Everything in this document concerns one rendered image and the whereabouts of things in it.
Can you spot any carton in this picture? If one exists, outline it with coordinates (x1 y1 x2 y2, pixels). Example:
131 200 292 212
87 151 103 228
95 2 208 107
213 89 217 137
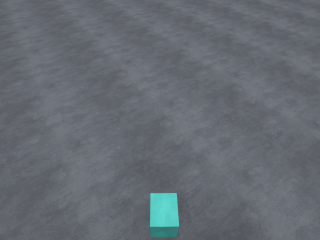
150 193 179 238

